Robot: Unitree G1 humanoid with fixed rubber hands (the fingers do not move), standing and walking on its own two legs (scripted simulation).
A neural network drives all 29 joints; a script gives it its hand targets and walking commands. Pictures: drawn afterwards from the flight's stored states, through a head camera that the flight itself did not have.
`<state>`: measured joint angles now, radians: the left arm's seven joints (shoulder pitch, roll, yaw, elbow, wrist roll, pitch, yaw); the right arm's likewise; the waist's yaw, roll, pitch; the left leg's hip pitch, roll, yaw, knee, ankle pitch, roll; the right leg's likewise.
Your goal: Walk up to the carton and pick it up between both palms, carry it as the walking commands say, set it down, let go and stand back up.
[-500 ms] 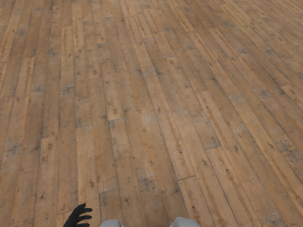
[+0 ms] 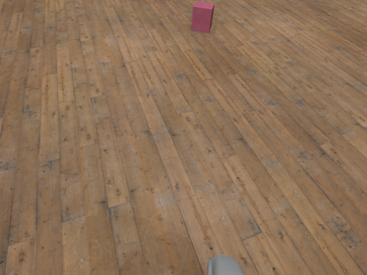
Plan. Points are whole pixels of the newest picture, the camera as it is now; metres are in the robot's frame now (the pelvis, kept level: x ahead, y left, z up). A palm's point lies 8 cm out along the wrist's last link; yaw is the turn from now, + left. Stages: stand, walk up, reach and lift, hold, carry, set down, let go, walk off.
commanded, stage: walk up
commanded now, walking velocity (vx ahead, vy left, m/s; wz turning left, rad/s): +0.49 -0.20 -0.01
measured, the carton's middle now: (202, 17) +2.92 -0.20 -0.63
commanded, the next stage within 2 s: none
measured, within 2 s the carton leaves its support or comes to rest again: neither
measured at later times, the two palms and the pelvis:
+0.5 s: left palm out of the picture +0.14 +0.14 -0.13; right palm (287, 187) +0.38 -0.30 -0.11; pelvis +0.23 -0.07 +0.01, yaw +2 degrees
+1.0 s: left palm (142, 121) +0.60 +0.15 -0.10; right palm (283, 193) +0.39 -0.32 -0.17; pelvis +0.46 -0.09 -0.01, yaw -1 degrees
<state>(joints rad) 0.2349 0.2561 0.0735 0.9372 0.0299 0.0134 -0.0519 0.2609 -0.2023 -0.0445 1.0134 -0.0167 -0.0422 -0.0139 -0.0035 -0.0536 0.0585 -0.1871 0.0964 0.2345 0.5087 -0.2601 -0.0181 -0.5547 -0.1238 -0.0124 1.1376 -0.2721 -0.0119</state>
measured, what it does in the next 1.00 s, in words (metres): walks ahead: right foot, then left foot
